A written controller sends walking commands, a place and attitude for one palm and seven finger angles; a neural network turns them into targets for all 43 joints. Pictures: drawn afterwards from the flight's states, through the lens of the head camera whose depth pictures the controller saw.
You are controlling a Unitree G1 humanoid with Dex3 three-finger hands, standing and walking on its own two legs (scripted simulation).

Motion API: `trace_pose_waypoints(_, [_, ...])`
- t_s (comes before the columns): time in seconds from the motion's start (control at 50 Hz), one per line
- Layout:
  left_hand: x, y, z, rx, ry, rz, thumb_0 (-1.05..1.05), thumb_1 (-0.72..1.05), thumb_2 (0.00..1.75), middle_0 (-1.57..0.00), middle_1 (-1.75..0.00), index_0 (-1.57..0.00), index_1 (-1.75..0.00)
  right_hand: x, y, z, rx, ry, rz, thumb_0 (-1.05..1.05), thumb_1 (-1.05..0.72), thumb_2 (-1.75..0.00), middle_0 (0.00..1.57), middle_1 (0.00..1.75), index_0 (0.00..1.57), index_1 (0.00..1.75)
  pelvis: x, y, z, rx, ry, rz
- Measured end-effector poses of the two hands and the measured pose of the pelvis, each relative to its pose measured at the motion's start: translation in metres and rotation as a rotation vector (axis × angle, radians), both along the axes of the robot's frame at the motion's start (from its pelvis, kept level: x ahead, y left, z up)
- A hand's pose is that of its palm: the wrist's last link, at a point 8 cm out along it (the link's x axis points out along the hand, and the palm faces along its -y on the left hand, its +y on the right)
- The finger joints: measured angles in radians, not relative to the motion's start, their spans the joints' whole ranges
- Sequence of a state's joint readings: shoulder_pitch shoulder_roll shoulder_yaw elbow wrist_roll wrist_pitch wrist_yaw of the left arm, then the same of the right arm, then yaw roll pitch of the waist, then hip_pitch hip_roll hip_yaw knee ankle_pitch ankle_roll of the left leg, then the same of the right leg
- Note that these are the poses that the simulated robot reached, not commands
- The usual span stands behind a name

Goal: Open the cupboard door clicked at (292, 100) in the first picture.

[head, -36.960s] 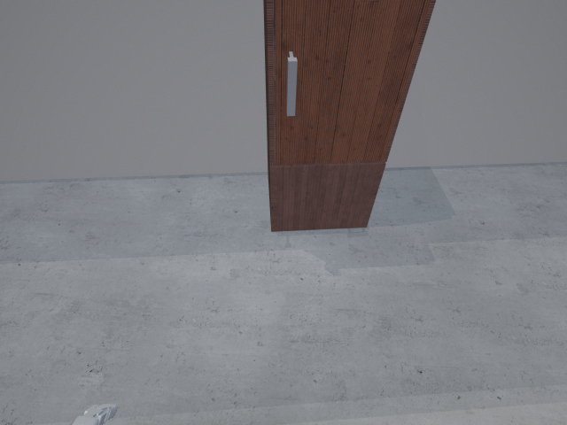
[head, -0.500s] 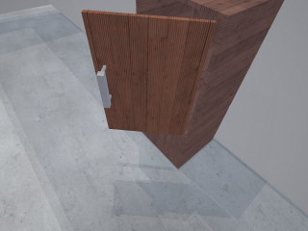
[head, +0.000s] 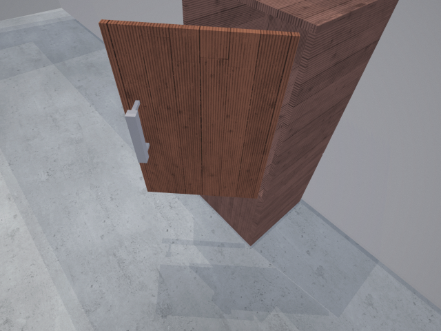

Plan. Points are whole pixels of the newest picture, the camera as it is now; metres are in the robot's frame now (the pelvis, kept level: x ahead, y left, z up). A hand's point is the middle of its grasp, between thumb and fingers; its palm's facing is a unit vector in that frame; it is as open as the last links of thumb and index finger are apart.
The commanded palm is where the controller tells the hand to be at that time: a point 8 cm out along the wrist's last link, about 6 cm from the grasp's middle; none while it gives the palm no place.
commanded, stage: look again from close up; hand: left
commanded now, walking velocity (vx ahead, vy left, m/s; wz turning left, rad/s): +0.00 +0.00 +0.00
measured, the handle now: (140, 132) +0.58 +0.26 -0.02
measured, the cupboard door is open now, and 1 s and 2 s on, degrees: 45 45 45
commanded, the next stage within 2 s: shuffle to correct the standing spot in 0.58 s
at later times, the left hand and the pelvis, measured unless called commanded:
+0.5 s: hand out of the picture +0.01 +0.17 -0.17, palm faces +0.03 -0.97 -0.23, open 7.3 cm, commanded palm none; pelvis -0.01 +0.00 -0.01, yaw +0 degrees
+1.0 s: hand out of the picture -0.02 +0.17 -0.19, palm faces +0.09 -0.98 -0.17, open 7.4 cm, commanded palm none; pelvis +0.00 +0.00 -0.01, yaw +1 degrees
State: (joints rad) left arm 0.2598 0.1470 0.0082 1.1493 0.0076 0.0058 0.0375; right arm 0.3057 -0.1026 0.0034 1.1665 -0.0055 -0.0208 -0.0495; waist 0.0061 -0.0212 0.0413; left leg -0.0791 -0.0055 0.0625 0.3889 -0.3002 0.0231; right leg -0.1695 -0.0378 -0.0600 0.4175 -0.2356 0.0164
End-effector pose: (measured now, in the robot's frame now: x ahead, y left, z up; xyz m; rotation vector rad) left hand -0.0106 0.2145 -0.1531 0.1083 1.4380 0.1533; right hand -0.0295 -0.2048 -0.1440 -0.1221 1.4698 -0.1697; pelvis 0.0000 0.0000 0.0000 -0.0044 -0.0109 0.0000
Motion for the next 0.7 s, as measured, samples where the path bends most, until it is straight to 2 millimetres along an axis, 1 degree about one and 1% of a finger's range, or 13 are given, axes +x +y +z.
trace_pose_waypoints(0.12, [0.005, 0.0, 0.001, 0.014, -0.005, -0.003, 0.01, 0.93, 0.9, -0.2, -0.3, -0.2, -0.3, 0.002, -0.001, -0.001, 0.005, 0.009, -0.003, 0.0, -0.9, -0.9, 0.2, 0.3, 0.2, 0.3, 0.003, -0.001, -0.001, -0.004, 0.009, 0.004])
trace_pose_waypoints(0.28, [0.007, 0.011, 0.006, 0.056, -0.046, -0.016, 0.01, 0.92, 0.9, -0.2, -0.3, -0.2, -0.3, 0.023, -0.005, -0.015, 0.014, -0.088, 0.046, 0.01, -0.91, -0.9, 0.2, 0.3, 0.2, 0.3, -0.002, 0.005, -0.008, -0.001, 0.003, 0.015])
trace_pose_waypoints(0.4, [0.011, 0.013, 0.01, 0.072, -0.087, -0.018, 0.01, 0.91, 0.9, -0.2, -0.29, -0.2, -0.3, 0.032, -0.012, -0.018, 0.013, -0.134, 0.054, 0.02, -0.93, -0.9, 0.2, 0.3, 0.2, 0.3, -0.006, 0.002, -0.008, 0.01, -0.022, 0.008])
trace_pose_waypoints(0.52, [0.009, 0.007, 0.011, 0.065, -0.093, -0.027, 0.01, 0.92, 0.9, -0.2, -0.3, -0.2, -0.3, 0.028, -0.021, -0.014, 0.011, -0.142, 0.058, 0.01, -0.92, -0.9, 0.2, 0.3, 0.2, 0.3, -0.012, -0.004, -0.006, 0.016, -0.024, 0.003])
trace_pose_waypoints(0.7, [-0.006, -0.006, 0.01, 0.043, -0.056, -0.022, 0.01, 0.92, 0.9, -0.2, -0.3, -0.2, -0.3, 0.011, -0.028, -0.01, 0.016, -0.083, 0.062, 0.01, -0.91, -0.9, 0.2, 0.3, 0.2, 0.3, -0.018, -0.015, -0.003, 0.016, -0.013, 0.005])
